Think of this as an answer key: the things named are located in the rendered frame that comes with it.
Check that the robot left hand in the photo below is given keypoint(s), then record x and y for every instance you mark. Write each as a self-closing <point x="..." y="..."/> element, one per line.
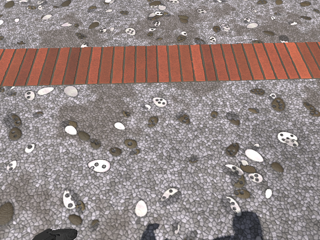
<point x="58" y="234"/>

